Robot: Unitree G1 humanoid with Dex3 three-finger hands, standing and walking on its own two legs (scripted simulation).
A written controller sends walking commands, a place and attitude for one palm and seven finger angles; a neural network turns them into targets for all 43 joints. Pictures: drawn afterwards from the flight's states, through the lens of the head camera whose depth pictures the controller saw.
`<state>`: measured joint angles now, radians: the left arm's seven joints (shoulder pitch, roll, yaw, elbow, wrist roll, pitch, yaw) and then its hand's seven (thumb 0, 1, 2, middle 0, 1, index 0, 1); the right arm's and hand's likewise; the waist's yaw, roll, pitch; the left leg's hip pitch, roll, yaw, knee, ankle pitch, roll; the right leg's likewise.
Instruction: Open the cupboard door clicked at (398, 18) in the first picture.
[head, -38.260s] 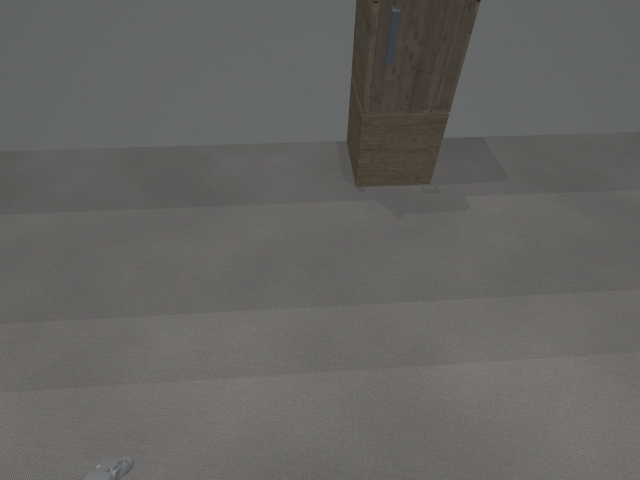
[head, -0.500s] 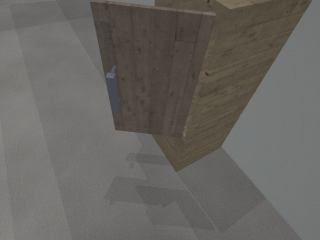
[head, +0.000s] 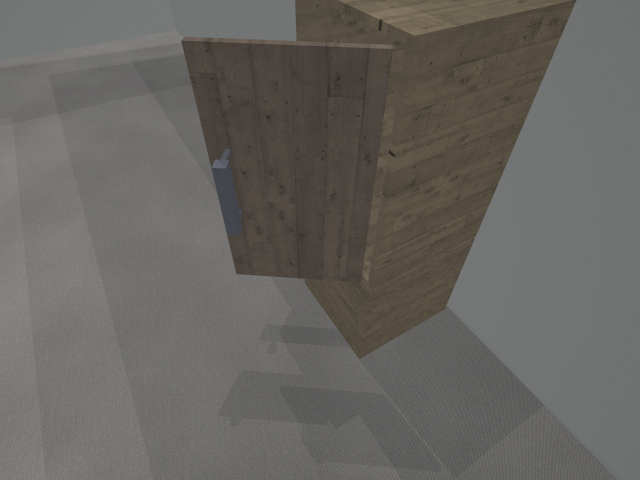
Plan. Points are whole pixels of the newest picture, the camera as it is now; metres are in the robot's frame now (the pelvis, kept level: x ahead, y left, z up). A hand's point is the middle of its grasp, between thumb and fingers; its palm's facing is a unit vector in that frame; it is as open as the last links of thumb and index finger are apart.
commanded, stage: come to a stop and stand still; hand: left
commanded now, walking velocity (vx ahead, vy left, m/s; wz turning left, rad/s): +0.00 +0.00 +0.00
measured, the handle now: (230, 192) +0.65 +0.22 -0.03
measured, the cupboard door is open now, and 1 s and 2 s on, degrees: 54 54 54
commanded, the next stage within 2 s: look again from close up in 0.50 s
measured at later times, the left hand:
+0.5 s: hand out of the picture -0.05 +0.18 -0.17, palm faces +0.03 -0.99 -0.17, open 7.3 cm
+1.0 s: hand out of the picture -0.04 +0.18 -0.17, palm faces +0.02 -0.99 -0.14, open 7.3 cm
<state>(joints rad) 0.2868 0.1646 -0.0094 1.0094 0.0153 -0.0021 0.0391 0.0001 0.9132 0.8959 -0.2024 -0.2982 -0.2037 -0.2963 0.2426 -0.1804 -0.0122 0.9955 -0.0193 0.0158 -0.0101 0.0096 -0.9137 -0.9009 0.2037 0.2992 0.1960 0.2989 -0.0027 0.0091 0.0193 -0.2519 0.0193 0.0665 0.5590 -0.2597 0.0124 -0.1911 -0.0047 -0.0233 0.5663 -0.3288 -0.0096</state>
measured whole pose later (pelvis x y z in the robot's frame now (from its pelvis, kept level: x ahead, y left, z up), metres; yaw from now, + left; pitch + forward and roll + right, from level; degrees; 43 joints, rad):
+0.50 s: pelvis -0.03 +0.01 +0.00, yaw +0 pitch -2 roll -1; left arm 0.38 0.16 0.00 1.05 0.02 0.00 0.02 0.00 0.91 0.90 -0.20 -0.30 -0.20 -0.30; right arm 0.35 -0.15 0.00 1.08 -0.02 0.00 -0.01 0.01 -0.91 -0.90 0.20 0.30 0.20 0.30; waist 0.00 -0.01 0.00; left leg -0.30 0.02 0.07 0.50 -0.18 0.03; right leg -0.24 -0.01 -0.02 0.49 -0.24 0.00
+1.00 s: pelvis -0.02 +0.02 +0.01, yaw +0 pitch -1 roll -1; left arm 0.36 0.14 -0.01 1.08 0.02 -0.02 0.03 0.00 0.91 0.90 -0.20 -0.30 -0.20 -0.30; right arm 0.30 -0.14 -0.01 1.10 -0.01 -0.02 -0.01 0.01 -0.92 -0.90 0.20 0.30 0.20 0.30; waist 0.00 -0.02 0.00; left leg -0.28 0.00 0.08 0.46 -0.17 0.05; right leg -0.21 -0.02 -0.01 0.46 -0.22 0.02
